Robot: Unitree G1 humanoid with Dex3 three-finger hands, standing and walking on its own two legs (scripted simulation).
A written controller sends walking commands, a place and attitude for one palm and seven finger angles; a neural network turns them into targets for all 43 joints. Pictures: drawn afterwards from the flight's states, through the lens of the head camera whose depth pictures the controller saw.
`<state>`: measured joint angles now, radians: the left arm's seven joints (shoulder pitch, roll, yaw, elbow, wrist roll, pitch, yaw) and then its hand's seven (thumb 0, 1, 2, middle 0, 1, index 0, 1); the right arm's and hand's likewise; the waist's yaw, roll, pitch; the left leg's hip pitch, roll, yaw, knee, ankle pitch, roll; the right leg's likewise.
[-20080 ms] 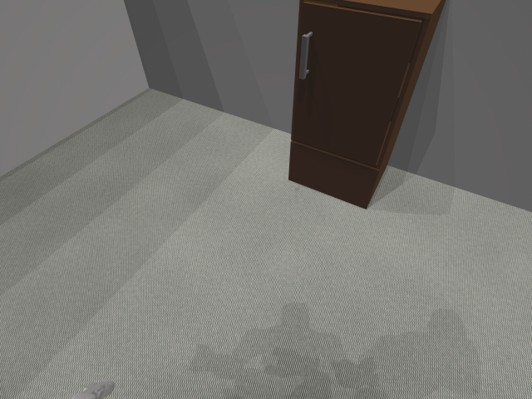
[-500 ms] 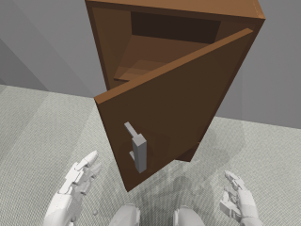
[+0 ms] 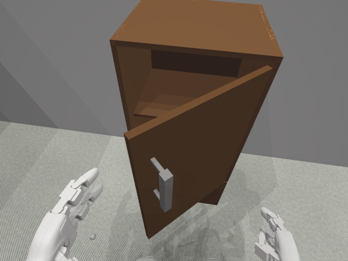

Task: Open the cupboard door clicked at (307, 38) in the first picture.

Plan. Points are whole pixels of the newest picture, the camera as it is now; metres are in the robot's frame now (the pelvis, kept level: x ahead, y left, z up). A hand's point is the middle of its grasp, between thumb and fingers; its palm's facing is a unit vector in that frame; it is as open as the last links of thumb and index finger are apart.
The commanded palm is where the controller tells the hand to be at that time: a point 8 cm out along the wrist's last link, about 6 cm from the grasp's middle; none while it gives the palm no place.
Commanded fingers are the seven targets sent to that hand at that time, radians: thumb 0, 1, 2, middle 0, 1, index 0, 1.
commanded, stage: draw the hand back to the body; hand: left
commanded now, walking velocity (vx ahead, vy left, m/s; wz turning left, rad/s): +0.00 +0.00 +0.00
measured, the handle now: (160, 186) +0.29 +0.05 +0.03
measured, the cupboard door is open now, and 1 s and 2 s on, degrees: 45 45 45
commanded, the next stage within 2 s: step back with the hand held close in 1.14 s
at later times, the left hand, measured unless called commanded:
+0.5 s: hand (37, 181) +0.20 +0.23 +0.18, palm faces +0.34 -0.86 -0.39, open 12.3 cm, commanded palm +0.16 +0.28 +0.21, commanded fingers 0.00 0.48 0.72 -0.19 -0.30 -0.19 -0.30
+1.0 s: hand (24, 155) +0.22 +0.23 +0.23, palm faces +0.42 -0.82 -0.38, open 7.6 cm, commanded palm +0.17 +0.28 +0.25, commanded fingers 0.00 0.90 0.90 -0.20 -0.30 -0.20 -0.30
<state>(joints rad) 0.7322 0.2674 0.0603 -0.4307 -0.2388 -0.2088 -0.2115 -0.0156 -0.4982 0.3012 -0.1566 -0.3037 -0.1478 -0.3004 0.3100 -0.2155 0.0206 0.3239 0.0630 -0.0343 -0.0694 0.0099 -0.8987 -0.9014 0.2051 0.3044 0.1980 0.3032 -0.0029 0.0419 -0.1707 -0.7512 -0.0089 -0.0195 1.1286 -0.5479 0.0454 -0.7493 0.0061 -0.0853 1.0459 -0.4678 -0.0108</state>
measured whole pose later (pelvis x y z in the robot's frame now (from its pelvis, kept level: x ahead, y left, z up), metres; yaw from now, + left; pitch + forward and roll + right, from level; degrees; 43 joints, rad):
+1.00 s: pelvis +0.03 -0.02 +0.08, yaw +0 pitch -4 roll -1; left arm 0.49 0.33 0.31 -0.42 -0.08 -0.04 0.10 0.01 0.86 0.88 -0.21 -0.30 -0.20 -0.30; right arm 0.21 -0.24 0.02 0.60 0.02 -0.09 -0.08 0.01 -0.90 -0.90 0.20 0.30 0.20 0.30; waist 0.06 0.06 0.00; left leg -0.10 -0.01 0.00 0.46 -0.29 0.02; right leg -0.13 0.02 -0.05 0.44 -0.24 -0.03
